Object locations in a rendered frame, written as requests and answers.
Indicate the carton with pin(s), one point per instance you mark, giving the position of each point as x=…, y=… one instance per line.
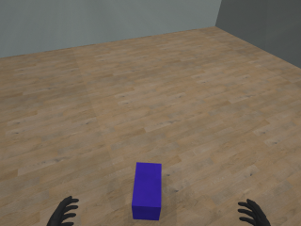
x=147, y=193

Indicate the right robot hand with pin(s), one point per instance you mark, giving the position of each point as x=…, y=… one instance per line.
x=260, y=218

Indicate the left robot hand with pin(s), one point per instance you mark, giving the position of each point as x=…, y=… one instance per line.
x=58, y=216

